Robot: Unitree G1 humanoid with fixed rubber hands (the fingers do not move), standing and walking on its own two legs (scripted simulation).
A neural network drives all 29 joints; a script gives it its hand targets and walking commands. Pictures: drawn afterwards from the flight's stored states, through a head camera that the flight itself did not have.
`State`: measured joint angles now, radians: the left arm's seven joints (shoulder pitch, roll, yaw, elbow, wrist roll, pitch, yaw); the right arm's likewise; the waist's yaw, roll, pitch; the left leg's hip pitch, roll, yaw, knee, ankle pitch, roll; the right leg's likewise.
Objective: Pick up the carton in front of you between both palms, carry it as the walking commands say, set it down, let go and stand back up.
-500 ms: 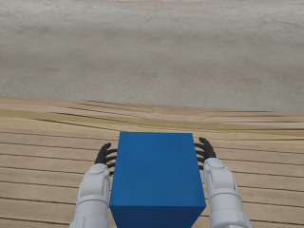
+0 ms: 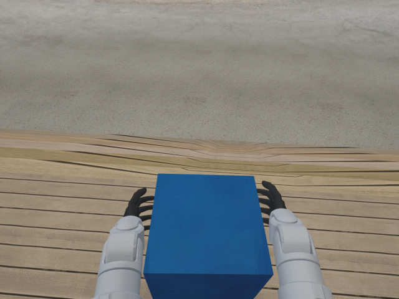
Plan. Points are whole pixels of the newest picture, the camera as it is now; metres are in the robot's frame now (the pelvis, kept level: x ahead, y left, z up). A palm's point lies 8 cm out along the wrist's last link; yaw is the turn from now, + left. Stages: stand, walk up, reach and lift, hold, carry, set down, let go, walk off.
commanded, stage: reach and lift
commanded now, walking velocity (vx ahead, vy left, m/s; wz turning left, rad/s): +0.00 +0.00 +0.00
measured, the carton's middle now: (203, 243) +0.28 +0.00 -0.05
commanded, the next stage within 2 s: hold in 0.28 s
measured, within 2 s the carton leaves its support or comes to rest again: neither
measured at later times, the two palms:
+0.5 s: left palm (132, 222) +0.28 +0.14 +0.05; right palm (284, 215) +0.28 -0.16 +0.06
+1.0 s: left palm (143, 201) +0.31 +0.12 +0.08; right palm (293, 200) +0.30 -0.18 +0.08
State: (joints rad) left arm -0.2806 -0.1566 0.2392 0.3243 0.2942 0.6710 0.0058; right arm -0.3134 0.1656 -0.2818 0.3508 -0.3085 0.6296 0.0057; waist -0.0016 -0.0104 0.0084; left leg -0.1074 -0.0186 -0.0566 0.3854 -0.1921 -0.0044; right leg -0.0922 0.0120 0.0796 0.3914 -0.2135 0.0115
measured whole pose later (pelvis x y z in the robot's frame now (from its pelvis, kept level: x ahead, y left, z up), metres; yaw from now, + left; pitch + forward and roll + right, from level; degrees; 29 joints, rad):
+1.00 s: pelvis +0.01 -0.02 -0.01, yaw -2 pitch +0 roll +0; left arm -0.28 -0.16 0.20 0.07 0.20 0.87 0.03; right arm -0.29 0.16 -0.21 0.05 -0.23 0.85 -0.03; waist 0.02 0.02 -0.12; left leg -0.28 0.03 0.00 0.59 -0.37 -0.01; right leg -0.24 0.00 -0.05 0.50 -0.26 -0.03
